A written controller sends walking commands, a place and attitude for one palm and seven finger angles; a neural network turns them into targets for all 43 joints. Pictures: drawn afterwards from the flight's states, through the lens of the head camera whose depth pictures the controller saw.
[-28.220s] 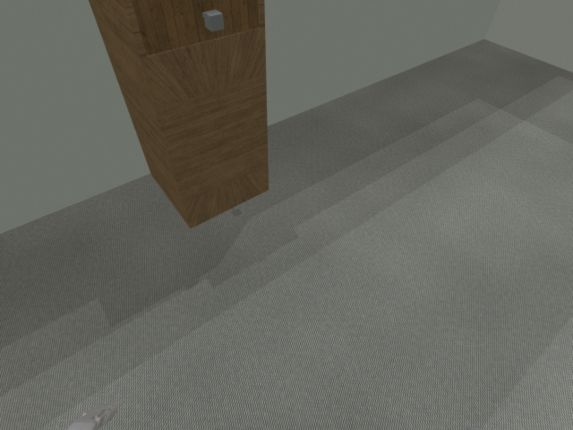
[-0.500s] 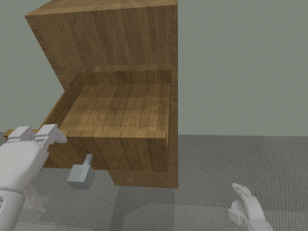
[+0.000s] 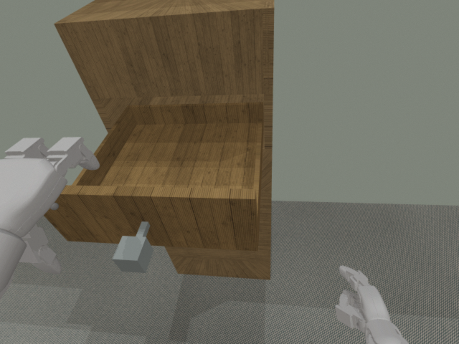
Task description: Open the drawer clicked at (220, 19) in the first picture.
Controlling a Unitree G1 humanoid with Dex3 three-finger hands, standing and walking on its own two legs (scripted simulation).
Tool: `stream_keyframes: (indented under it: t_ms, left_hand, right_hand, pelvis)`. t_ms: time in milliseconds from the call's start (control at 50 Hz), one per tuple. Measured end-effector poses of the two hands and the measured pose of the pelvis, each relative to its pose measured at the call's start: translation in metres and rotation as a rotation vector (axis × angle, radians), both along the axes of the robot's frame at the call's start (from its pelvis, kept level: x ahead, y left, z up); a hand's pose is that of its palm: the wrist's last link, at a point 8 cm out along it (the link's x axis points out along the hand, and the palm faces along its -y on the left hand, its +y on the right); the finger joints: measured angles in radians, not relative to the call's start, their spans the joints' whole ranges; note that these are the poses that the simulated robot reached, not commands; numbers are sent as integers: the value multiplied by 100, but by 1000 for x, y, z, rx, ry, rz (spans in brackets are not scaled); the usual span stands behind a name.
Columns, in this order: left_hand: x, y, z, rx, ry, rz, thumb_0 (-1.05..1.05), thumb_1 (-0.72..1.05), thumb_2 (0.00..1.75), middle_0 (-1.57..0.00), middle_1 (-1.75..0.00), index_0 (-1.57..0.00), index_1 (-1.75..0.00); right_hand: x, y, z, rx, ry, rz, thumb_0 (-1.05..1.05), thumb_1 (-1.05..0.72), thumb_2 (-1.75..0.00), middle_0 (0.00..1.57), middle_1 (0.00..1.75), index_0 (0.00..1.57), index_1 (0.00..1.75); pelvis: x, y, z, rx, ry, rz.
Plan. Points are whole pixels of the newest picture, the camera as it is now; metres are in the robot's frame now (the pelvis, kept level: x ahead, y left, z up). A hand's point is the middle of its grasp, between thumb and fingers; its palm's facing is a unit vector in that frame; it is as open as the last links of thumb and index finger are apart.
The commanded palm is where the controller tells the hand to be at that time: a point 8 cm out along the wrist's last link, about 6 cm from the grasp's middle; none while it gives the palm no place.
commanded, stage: lift the hand off the handle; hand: left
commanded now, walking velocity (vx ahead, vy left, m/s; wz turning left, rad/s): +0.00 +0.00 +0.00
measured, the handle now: (138, 243) +0.23 +0.21 +0.09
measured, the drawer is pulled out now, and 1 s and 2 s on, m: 0.30 0.30 0.30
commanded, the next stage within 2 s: draw the hand back to the body in 0.26 s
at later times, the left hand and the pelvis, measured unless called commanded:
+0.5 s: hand (60, 192) +0.22 +0.26 +0.23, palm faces +0.17 +0.02 -0.98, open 13.8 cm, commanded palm +0.16 +0.26 +0.29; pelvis -0.02 +0.00 +0.00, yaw +0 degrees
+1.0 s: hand (46, 206) +0.19 +0.25 +0.23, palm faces +0.24 -0.10 -0.97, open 13.8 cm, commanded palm +0.13 +0.27 +0.28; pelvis -0.01 -0.01 +0.00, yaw +1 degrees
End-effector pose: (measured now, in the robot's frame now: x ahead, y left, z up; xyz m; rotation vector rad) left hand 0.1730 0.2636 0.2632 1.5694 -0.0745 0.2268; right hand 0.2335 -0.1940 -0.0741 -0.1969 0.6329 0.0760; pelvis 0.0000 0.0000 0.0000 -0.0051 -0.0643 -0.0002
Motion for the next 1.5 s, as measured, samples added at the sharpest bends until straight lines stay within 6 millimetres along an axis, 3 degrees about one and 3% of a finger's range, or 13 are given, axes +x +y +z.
stream_keyframes:
  t_ms: [220, 440, 720, 860, 980, 1080, 1180, 1340, 1500]
  left_hand:
    - [-1, -4, 28, -7, -64, -18, 0, -50, 30, -32, -120, -32, -120]
    - [16, -7, 15, -2, 16, -18, 0, -50, 30, -32, -120, -32, -120]
    - [-11, 0, 16, -6, 6, -4, 0, -50, 30, -32, -120, -32, -120]
    - [-16, -7, 9, -8, 7, -26, 0, -50, 30, -32, -120, -32, -120]
    - [-16, -6, 15, 25, -16, -27, 0, -50, 30, -32, -120, -33, -120]
    - [-22, -4, 22, -552, -321, -240, -1, -47, 32, -32, -118, -33, -118]
    - [-24, -1, 19, -816, -580, -330, -1, -37, 36, -31, -111, -31, -112]
    - [-5, -1, 13, -915, -662, -354, -1, -14, 46, -28, -96, -29, -96]
    - [3, -14, 21, -849, -586, -410, -1, 13, 58, -26, -78, -27, -79]
  right_hand:
    - [-2, 9, 1, 24, -22, 23, 1, -91, -90, 20, 30, 20, 30]
    - [-15, 11, -4, 45, 0, 31, 1, -91, -90, 20, 30, 21, 30]
    - [-21, -10, -8, 8, 2, 1, 1, -91, -90, 20, 30, 20, 30]
    - [-13, -6, -4, 1, -28, 14, 1, -91, -90, 20, 30, 20, 30]
    - [-8, 1, 0, 20, -40, 23, 1, -91, -90, 20, 30, 20, 30]
    - [-18, 2, 5, 34, -88, -24, 1, -91, -90, 20, 30, 21, 30]
    - [-41, -10, 3, -16, -49, -74, 1, -91, -90, 20, 30, 21, 30]
    - [-59, -35, -5, -82, 20, -140, 1, -91, -90, 20, 30, 21, 30]
    - [-43, -38, -3, -58, -4, -175, 1, -91, -90, 20, 30, 21, 30]
  pelvis:
    - [-10, 4, 0, 1, 4, 6]
    - [-18, 0, -2, 6, 17, -3]
    - [-15, -4, -3, 1, 10, 1]
    - [-15, -5, -4, 1, 5, 10]
    - [-13, -5, -4, 0, 4, 9]
    - [-11, -7, -2, -9, -9, 1]
    - [-2, -10, 0, -11, -17, -14]
    - [13, -8, 2, -11, -24, -27]
    - [24, -4, 2, -9, -8, -40]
